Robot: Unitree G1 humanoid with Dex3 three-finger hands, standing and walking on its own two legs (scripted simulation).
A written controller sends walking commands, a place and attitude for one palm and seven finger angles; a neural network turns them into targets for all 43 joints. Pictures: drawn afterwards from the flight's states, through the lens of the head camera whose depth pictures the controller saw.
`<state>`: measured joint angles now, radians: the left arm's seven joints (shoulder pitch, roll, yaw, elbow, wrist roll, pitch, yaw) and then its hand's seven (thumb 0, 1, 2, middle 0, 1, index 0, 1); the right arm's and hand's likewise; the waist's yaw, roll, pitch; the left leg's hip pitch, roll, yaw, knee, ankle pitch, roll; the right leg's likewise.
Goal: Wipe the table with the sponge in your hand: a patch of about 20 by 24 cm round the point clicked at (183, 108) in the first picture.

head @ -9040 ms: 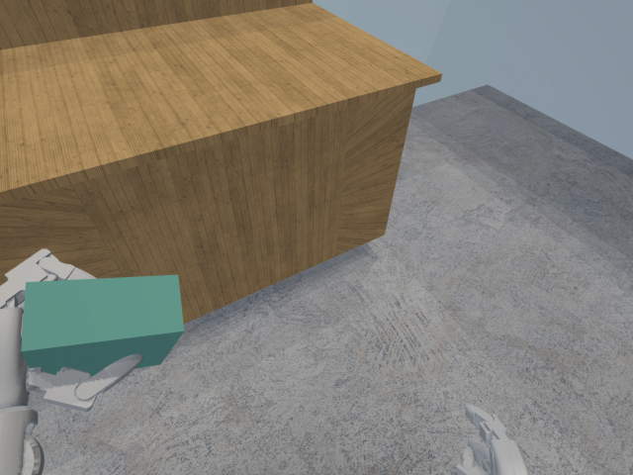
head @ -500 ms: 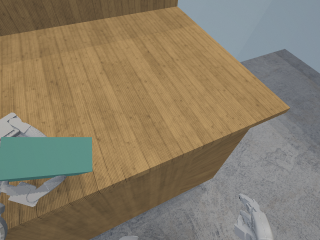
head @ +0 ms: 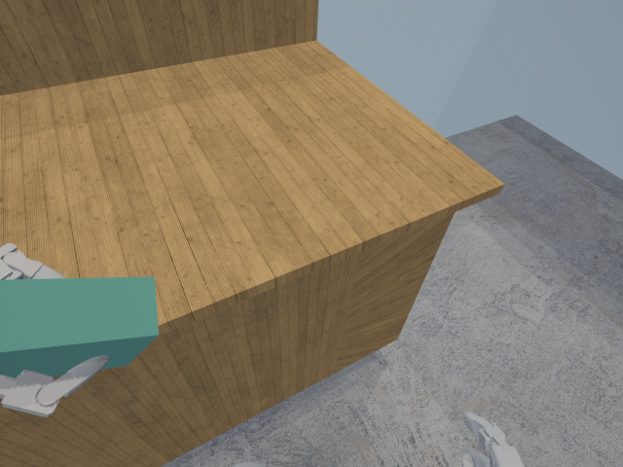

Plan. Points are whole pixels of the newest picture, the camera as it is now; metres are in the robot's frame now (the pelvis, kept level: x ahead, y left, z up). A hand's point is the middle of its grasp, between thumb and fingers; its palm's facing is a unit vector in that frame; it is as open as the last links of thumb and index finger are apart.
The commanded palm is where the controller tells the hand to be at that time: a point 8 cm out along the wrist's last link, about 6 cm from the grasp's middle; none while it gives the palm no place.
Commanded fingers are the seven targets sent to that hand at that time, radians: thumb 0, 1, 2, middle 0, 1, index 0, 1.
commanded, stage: come to a stop and stand still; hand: left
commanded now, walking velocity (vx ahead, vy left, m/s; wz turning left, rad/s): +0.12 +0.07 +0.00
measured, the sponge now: (96, 329) +0.21 +0.23 +0.14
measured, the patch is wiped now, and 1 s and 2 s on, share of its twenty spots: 0.00 0.00 0.00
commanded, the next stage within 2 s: look again from close up in 0.70 s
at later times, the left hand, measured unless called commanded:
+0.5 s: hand out of the picture +0.15 +0.30 +0.13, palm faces +0.47 -0.81 -0.36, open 9.6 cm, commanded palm +0.10 +0.31 +0.18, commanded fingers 0.00 0.10 1.30 -1.20 -1.60 -1.20 -1.60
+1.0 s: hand out of the picture +0.18 +0.31 +0.16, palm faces +0.47 -0.82 -0.33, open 9.6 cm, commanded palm +0.11 +0.32 +0.18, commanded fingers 0.00 0.10 1.30 -1.20 -1.60 -1.20 -1.60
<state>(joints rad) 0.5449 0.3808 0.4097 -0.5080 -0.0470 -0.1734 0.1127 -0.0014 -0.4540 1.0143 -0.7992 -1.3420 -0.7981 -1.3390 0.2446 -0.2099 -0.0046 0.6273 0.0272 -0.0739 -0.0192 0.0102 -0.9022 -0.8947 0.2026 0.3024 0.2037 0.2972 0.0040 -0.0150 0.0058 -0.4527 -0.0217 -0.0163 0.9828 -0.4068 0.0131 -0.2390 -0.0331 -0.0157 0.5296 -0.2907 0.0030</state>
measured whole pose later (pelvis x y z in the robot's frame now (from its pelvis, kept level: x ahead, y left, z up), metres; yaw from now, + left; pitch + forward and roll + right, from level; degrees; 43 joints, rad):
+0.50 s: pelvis -0.05 +0.03 -0.01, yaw +3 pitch -3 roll +0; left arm 0.43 0.33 0.36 -0.39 -0.03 -0.15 0.13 0.00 -0.46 1.02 -0.80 -1.34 -0.80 -1.34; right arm 0.24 -0.18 0.00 0.65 0.02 -0.11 -0.03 0.01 -0.90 -0.89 0.20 0.30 0.20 0.30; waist 0.02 -0.03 0.07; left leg -0.23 -0.03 0.01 0.59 -0.32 0.04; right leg -0.31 -0.02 -0.02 0.61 -0.28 0.00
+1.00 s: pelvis -0.04 +0.04 +0.01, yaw +2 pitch -1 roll -1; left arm 0.30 0.32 0.35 -0.32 -0.04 -0.21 0.11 0.00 -0.46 1.02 -0.80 -1.34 -0.80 -1.34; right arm 0.21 -0.23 0.00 0.59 0.02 -0.17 0.01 0.01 -0.90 -0.89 0.20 0.30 0.20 0.30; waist 0.04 0.00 0.07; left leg -0.20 -0.03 0.02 0.48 -0.26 0.05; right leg -0.23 0.02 0.01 0.43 -0.17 0.00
